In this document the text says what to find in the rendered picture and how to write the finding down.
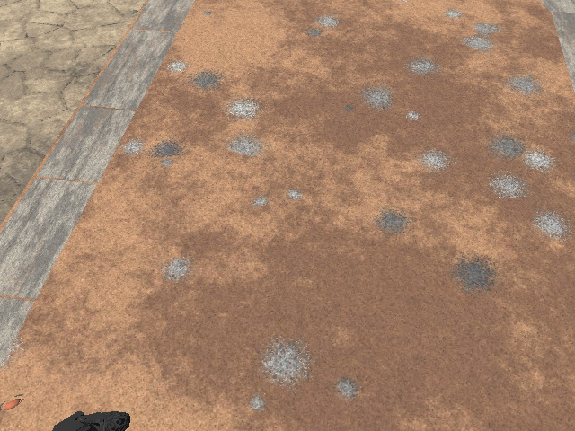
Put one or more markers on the left robot hand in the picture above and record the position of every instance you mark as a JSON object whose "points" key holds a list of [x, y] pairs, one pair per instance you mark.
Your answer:
{"points": [[105, 421]]}

